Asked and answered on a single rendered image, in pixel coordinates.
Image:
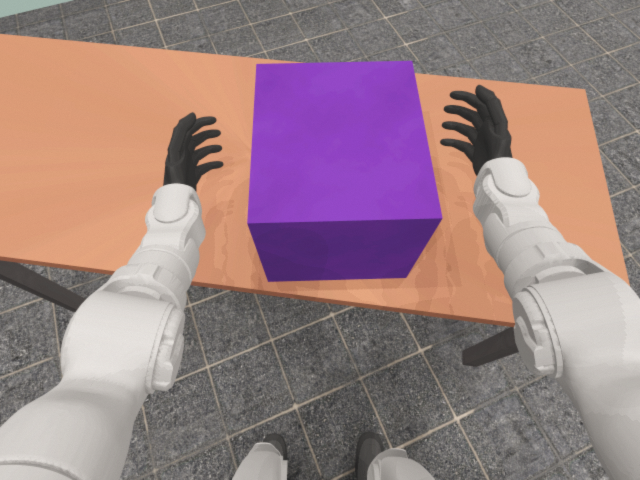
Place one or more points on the robot left upper arm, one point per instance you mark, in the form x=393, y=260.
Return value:
x=122, y=348

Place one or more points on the right robot forearm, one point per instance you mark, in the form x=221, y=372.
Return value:
x=517, y=233

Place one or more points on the left robot forearm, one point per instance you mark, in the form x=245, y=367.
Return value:
x=165, y=263

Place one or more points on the robot left foot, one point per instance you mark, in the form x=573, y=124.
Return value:
x=278, y=442

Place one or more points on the robot right foot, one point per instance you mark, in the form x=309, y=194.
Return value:
x=368, y=447

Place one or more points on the right robot hand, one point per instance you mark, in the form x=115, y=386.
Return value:
x=490, y=137

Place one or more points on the robot foot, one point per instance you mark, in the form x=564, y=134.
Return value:
x=278, y=442
x=368, y=447

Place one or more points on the robot right upper arm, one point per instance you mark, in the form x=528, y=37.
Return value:
x=584, y=331

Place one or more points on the table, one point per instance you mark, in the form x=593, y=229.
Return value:
x=84, y=133

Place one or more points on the carton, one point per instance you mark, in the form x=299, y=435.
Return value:
x=341, y=185

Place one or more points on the left robot hand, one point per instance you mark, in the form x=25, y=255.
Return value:
x=182, y=158

